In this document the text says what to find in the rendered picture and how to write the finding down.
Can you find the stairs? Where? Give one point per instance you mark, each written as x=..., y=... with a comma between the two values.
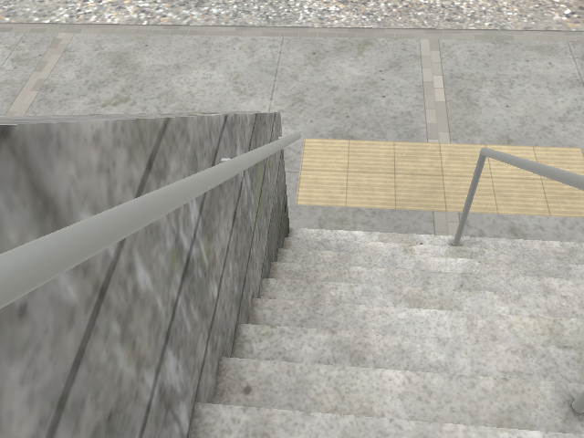
x=386, y=335

